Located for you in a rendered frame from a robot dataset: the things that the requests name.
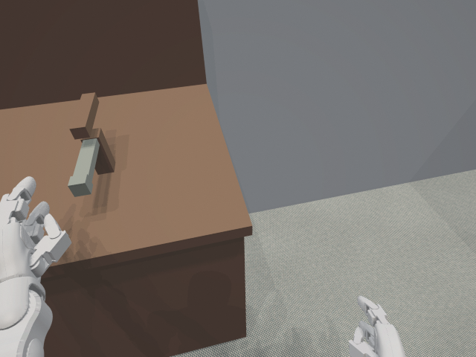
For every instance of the robot left forearm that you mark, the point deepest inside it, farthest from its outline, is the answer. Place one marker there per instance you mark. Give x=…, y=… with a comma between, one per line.
x=25, y=318

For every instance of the counter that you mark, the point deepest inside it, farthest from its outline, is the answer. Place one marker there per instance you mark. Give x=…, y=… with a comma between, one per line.
x=156, y=264

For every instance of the tap lever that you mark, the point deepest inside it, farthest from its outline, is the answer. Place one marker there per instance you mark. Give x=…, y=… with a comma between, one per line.
x=80, y=184

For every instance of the robot right hand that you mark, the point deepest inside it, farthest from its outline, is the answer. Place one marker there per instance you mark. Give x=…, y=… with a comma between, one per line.
x=384, y=340

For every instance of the robot left hand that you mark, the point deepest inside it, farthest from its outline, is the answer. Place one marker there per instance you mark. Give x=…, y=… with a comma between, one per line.
x=24, y=252

